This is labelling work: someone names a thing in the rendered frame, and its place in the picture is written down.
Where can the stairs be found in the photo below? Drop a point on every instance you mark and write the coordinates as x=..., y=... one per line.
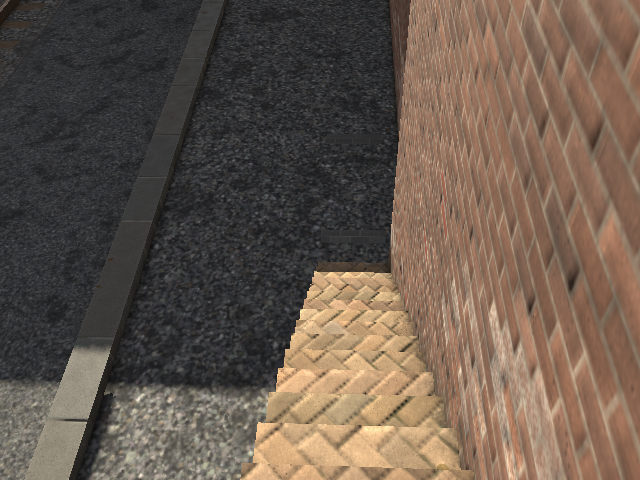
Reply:
x=353, y=400

